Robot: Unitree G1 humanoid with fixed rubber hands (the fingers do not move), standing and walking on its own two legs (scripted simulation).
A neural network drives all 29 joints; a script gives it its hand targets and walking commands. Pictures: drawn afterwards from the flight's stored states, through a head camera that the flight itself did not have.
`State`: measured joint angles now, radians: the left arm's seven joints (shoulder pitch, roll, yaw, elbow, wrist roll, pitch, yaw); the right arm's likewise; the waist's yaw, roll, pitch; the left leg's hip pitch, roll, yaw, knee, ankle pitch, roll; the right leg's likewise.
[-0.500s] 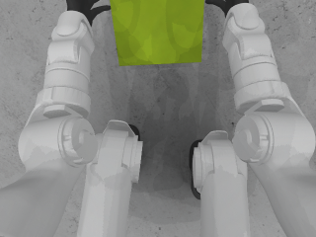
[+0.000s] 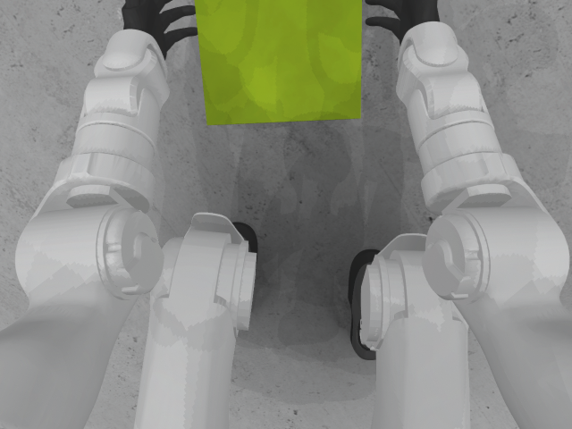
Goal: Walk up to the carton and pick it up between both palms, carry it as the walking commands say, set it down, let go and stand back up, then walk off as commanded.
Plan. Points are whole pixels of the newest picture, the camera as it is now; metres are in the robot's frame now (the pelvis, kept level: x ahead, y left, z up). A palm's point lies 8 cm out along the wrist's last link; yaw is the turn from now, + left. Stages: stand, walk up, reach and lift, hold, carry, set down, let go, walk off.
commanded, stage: set down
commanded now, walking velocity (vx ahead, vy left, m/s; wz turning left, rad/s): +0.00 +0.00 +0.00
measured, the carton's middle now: (283, 45) +0.52 +0.07 -0.29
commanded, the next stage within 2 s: none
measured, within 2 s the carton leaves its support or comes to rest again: neither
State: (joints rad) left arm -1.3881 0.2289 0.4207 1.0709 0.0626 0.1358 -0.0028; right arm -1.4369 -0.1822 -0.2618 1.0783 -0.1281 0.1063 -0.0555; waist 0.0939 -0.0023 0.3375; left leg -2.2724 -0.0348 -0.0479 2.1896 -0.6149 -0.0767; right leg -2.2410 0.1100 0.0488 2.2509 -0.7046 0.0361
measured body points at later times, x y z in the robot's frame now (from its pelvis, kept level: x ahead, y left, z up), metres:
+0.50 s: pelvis -0.02 +0.00 +0.00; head +0.36 +0.00 +0.23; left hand +0.50 +0.23 -0.21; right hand +0.54 -0.12 -0.22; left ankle +0.10 +0.14 -0.34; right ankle +0.07 -0.12 -0.34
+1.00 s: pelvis -0.02 +0.01 +0.01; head +0.34 +0.02 +0.27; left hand +0.51 +0.23 -0.15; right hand +0.56 -0.12 -0.15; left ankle +0.10 +0.13 -0.34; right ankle +0.07 -0.11 -0.34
